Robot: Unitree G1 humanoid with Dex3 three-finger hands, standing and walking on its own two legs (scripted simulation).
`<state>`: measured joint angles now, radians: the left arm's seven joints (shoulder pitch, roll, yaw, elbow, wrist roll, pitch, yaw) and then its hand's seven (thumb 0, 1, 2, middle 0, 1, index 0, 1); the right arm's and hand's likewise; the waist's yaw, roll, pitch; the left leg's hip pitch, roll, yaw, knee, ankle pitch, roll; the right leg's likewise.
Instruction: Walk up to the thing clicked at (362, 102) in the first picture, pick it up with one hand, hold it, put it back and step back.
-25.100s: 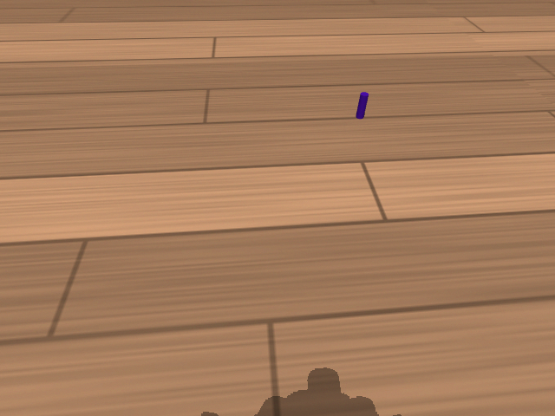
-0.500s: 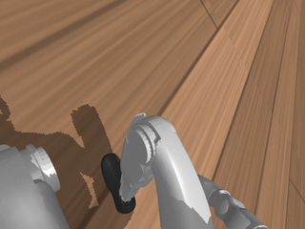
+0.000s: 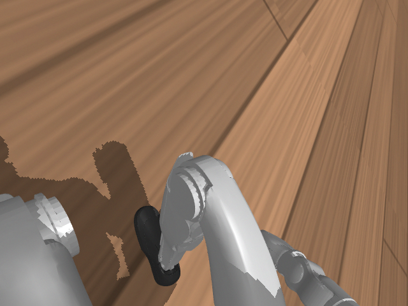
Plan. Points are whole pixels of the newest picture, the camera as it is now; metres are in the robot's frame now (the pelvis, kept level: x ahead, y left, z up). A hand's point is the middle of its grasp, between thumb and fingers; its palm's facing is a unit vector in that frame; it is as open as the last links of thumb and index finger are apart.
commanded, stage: withdraw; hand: left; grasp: from the side
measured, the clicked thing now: out of the picture +0.46 +0.31 -0.22
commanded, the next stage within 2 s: rise in 0.42 s
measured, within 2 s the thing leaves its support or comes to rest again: rests again in 0.42 s
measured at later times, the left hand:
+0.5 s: hand out of the picture +0.46 +0.40 -0.09, palm faces +0.48 -0.88 -0.05, open 17.3 cm
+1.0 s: hand out of the picture +0.33 +0.44 +0.01, palm faces +0.40 -0.77 -0.49, open 17.2 cm
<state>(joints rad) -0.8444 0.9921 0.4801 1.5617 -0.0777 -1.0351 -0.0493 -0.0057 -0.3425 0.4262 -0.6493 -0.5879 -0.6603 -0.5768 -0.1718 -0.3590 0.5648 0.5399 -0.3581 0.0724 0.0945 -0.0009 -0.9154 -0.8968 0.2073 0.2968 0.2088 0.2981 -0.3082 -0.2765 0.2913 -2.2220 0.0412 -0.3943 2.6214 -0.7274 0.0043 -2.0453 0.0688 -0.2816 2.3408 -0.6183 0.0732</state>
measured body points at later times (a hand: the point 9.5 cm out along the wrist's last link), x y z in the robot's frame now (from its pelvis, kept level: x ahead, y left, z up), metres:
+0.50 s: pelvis +0.00 +0.00 +0.00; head +0.23 +0.18 +0.34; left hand +0.43 +0.44 -0.09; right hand +0.15 -0.25 -0.04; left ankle +0.08 +0.12 -0.27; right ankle +0.14 -0.12 -0.27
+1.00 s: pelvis +0.01 -0.01 +0.08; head +0.20 +0.10 +0.47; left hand +0.31 +0.48 +0.04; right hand +0.19 -0.25 -0.04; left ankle +0.08 +0.12 -0.27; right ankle +0.14 -0.12 -0.27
